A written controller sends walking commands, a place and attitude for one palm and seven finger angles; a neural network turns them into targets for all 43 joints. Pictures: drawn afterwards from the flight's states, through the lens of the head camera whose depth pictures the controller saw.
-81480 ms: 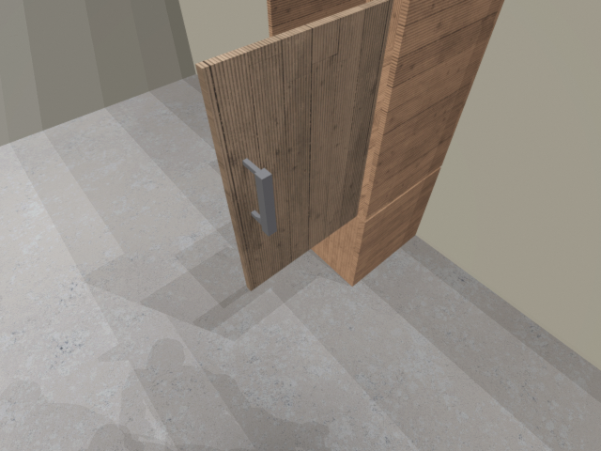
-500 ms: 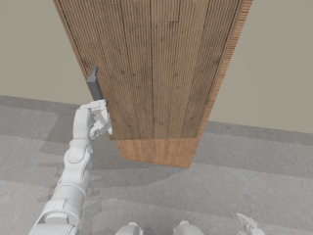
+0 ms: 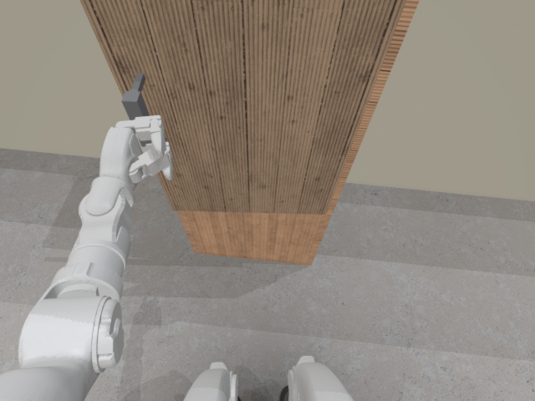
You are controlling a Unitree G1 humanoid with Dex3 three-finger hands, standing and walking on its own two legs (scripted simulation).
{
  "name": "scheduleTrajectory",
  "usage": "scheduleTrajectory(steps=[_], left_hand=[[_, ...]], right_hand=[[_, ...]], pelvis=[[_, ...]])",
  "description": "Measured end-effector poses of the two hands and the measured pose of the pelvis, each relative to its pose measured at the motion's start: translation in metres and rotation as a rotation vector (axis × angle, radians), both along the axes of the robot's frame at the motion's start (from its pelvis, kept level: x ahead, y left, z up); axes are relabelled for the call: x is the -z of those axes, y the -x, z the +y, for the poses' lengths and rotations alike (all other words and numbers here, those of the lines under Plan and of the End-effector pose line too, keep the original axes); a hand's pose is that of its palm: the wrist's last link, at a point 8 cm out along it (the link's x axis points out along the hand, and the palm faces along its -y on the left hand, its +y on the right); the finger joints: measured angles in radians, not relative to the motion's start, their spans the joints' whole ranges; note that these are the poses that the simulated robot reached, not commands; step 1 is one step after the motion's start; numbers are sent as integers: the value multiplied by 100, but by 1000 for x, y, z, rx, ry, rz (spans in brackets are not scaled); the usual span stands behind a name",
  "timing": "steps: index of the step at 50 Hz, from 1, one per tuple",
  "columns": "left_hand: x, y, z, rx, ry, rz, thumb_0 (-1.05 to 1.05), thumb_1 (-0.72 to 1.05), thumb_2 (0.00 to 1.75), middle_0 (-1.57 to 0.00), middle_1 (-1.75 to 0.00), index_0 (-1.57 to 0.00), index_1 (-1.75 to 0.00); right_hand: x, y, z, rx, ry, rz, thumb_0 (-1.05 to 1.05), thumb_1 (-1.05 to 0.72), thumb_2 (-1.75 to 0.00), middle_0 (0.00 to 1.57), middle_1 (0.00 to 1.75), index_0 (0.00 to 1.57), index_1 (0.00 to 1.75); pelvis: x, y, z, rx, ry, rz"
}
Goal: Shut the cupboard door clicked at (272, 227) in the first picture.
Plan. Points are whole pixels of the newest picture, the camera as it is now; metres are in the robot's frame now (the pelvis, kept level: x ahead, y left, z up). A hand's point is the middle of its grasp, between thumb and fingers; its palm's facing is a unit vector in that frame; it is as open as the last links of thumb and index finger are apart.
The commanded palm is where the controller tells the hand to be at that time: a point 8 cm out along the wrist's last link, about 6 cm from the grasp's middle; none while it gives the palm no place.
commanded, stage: push the door shut along its arc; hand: left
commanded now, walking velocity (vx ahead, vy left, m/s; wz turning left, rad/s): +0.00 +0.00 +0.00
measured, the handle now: (149, 124) +0.54 +0.18 +0.07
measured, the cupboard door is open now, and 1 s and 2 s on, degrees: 5 0 0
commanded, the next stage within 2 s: pull the fist back off the door in 0.48 s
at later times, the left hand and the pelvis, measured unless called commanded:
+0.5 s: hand (172, 143) +0.49 +0.13 +0.07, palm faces -0.22 -0.98 -0.03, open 3.2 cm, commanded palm +0.52 +0.15 +0.07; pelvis -0.01 +0.01 -0.02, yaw +1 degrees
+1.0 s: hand (204, 130) +0.51 +0.08 +0.08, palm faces +0.05 -1.00 +0.00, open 3.1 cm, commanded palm +0.47 +0.14 +0.07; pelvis -0.02 +0.01 -0.01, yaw -1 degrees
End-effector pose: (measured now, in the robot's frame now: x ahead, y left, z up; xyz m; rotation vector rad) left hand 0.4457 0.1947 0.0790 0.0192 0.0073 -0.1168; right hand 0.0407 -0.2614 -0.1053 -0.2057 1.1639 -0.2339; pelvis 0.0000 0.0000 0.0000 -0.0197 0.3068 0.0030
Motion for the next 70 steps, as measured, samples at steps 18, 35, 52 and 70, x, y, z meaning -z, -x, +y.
scheduleTrajectory(steps=[18, 35, 52, 70], left_hand=[[3, -34, -6, 87, -10, 7, 2, 90, 90, -132, -150, -134, -150], [6, -32, -18, -133, 64, 7, 2, 90, 90, -135, -150, -141, -150], [4, -42, -58, -164, 2, -18, 2, 90, 90, -131, -150, -131, -150], [10, 38, -49, -152, 3, -17, 2, 90, 90, -131, -150, -130, -150]], right_hand=[[6, 36, 10, 16, 21, 96, 1, -91, -90, 20, 30, 21, 30], [9, 45, 13, -73, 59, 90, 1, -91, -90, 20, 30, 21, 30], [6, 78, 16, 50, -54, 140, 1, -91, -90, 20, 30, 21, 30], [-15, -62, -7, -48, -52, -90, 1, -91, -90, 20, 30, 20, 30]], pelvis=[[12, 6, 12, -9, 26, 54], [22, 26, 16, -44, 45, 80], [10, 10, 5, 31, 3, 67], [-17, -27, -12, 17, -16, -29]])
